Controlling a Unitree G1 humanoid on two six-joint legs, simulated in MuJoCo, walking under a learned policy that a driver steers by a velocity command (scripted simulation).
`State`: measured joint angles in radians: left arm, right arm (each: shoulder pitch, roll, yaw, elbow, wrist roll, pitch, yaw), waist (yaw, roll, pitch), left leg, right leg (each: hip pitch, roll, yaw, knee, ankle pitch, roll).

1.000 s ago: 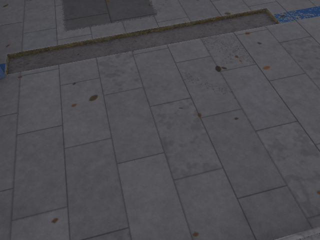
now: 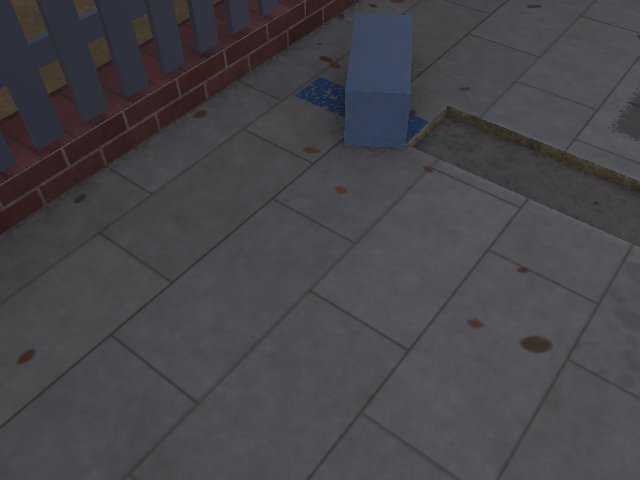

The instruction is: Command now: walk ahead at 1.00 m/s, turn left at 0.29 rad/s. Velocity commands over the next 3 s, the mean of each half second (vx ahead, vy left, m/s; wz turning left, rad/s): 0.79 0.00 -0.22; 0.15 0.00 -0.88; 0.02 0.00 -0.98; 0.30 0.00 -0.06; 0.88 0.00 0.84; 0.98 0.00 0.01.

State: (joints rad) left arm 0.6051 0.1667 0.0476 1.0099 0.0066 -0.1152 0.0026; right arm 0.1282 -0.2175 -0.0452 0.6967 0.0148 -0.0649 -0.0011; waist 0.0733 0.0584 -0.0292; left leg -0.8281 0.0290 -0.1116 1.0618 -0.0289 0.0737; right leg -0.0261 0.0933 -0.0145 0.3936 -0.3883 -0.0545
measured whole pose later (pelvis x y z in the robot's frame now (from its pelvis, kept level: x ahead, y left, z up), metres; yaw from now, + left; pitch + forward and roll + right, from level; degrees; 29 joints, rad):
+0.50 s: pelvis +0.41 +0.00 +0.01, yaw -10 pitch +1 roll +2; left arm 0.11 0.32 0.08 0.72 -0.02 -0.08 -0.03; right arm 0.30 -0.25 -0.06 0.87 0.00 -0.10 -0.03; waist -0.07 -0.03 0.09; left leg -0.01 -0.05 0.19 0.33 -0.34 0.05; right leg -0.75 -0.06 -0.02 0.77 0.08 0.00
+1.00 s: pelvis +0.62 +0.00 +0.00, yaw -37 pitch +2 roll +2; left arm 0.18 0.33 0.09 0.55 -0.02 0.06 0.04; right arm 0.02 -0.29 -0.05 0.69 0.00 -0.01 -0.03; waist 0.03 0.00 0.08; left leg -0.52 -0.07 -0.22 0.75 -0.26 -0.08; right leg -0.37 0.22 0.34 0.49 -0.10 -0.05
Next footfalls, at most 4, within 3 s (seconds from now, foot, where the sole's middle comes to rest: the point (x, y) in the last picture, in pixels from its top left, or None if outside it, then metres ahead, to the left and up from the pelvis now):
0.20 left None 0.37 0.09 -0.77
0.60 right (418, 411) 0.69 -0.12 -0.77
1.08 left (353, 357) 0.82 0.03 -0.77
1.56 right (383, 476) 0.54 -0.04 -0.77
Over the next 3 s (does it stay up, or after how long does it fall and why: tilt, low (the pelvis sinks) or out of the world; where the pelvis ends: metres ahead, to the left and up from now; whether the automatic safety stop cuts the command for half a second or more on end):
stays up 1.31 -0.55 0.01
